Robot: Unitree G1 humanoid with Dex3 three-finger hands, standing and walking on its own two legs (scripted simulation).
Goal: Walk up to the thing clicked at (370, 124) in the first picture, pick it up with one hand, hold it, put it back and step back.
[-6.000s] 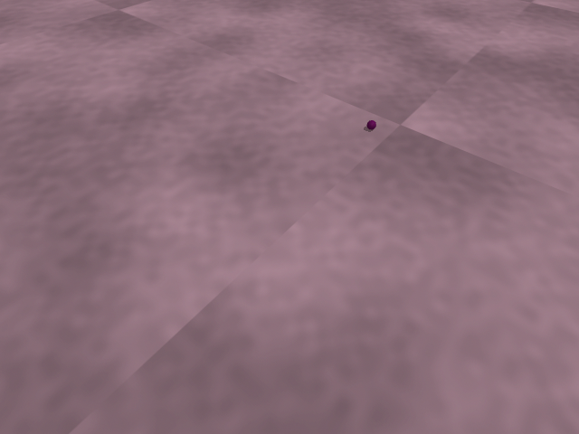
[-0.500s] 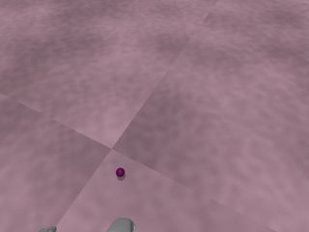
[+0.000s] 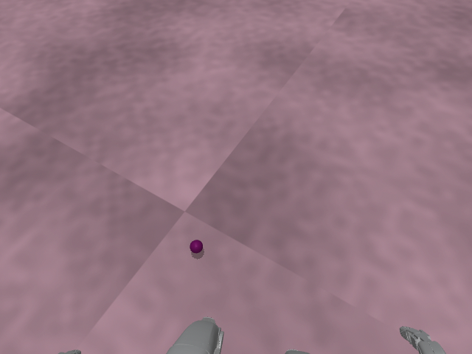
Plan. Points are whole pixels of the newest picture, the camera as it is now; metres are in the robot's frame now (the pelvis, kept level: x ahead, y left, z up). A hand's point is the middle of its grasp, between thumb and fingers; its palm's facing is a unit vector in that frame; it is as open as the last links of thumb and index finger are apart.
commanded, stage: walk up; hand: left
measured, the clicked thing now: (196, 246) +0.57 +0.25 -0.72
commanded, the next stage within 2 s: stand in 1.70 s
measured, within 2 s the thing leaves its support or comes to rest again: neither
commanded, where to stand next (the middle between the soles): +0.12 +0.04 m, yaw +1 degrees
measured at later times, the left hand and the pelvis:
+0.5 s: hand out of the picture +0.03 +0.29 -0.13, palm faces +0.04 -0.93 -0.37, open 7.4 cm; pelvis -0.02 +0.02 +0.01, yaw +3 degrees
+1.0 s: hand out of the picture +0.10 +0.28 -0.12, palm faces +0.05 -0.94 -0.35, open 7.4 cm; pelvis +0.00 +0.02 +0.03, yaw +3 degrees
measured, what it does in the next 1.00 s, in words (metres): steps on the spot: left foot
